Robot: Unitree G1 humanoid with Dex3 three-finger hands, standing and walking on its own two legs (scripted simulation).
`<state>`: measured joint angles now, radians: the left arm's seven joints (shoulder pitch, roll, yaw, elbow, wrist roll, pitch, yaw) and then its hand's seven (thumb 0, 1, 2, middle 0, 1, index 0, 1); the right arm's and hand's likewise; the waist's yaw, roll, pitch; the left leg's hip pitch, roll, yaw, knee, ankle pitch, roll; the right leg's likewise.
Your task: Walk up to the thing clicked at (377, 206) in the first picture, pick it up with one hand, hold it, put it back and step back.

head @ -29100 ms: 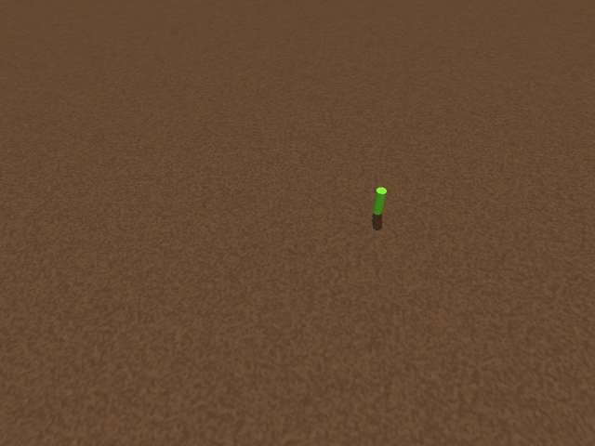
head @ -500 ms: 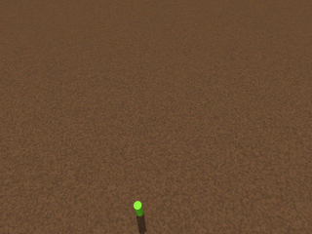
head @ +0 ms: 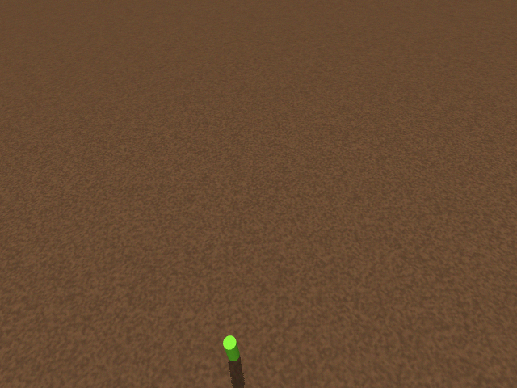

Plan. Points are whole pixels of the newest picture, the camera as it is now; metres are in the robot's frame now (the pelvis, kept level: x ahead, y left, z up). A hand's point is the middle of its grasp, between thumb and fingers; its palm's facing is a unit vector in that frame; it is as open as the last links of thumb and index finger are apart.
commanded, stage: stand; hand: left
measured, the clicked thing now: (231, 348) +0.40 +0.16 -0.71
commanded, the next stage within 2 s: step back in 1.10 s
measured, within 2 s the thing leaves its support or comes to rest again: neither
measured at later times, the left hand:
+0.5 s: hand out of the picture +0.08 +0.24 -0.16, palm faces -0.03 -0.94 -0.33, open 7.4 cm
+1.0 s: hand out of the picture +0.10 +0.25 -0.16, palm faces -0.03 -0.94 -0.33, open 7.4 cm
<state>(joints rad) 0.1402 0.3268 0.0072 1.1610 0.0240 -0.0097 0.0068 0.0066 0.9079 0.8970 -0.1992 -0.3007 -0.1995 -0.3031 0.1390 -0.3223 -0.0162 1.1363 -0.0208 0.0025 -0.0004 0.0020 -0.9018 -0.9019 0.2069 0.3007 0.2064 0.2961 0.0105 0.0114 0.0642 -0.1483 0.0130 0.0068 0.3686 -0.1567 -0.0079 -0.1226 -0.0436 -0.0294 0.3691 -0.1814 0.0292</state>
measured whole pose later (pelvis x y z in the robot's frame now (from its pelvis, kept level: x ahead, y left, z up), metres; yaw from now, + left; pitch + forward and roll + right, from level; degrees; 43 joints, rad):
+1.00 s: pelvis +0.02 +0.00 +0.00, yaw -1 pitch -3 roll +0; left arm 0.10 0.34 0.01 1.15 0.01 -0.01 0.00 0.01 0.91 0.90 -0.20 -0.30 -0.20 -0.30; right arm 0.10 -0.34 -0.01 1.15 -0.01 -0.01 0.00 0.00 -0.90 -0.90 0.21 0.30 0.21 0.30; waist 0.00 0.00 0.05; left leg -0.11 0.02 0.02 0.32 -0.17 -0.01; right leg -0.09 -0.03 -0.02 0.32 -0.18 0.03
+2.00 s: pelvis -0.17 +0.01 -0.03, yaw -6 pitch -3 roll -2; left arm 0.17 0.37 0.08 0.88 0.03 0.04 -0.01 0.01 0.91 0.90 -0.20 -0.30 -0.20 -0.30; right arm 0.13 -0.40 -0.05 0.86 -0.02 0.05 -0.01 0.00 -0.90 -0.90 0.21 0.30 0.21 0.30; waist -0.02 0.04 0.18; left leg -0.50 0.04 -0.02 0.77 -0.33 0.01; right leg -0.26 0.04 0.03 0.70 -0.40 0.00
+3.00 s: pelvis -0.49 +0.01 -0.03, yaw +0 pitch -2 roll +2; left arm 0.11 0.40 0.07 0.78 0.02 0.05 0.02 0.01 0.90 0.90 -0.20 -0.30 -0.20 -0.30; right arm 0.21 -0.39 -0.05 0.89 -0.03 0.05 -0.01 0.00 -0.90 -0.90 0.21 0.30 0.21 0.30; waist 0.01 -0.05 0.20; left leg -0.26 -0.07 -0.01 0.67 -0.36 0.01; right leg -0.44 -0.09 0.01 0.76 -0.28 0.01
